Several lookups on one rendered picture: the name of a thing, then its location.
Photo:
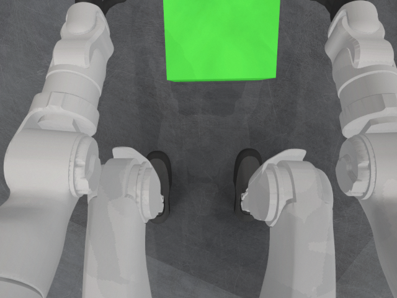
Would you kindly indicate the left robot foot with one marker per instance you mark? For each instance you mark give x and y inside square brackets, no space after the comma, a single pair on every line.
[162,165]

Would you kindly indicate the carton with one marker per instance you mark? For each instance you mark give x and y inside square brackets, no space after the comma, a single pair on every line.
[221,40]

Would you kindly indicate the robot right hand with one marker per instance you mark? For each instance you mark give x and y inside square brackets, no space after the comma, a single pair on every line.
[333,5]

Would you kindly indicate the right robot upper arm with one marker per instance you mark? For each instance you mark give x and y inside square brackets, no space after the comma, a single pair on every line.
[367,170]

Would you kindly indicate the robot left hand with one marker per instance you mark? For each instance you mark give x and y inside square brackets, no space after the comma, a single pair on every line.
[104,5]

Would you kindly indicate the left robot forearm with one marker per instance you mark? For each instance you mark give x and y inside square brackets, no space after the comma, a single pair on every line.
[75,78]

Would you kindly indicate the robot right shin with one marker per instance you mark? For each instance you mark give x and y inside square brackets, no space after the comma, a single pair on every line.
[248,202]

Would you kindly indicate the right robot forearm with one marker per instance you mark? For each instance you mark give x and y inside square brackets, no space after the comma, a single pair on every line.
[363,69]

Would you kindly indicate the left robot upper arm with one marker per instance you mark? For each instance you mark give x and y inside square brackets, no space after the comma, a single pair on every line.
[47,172]

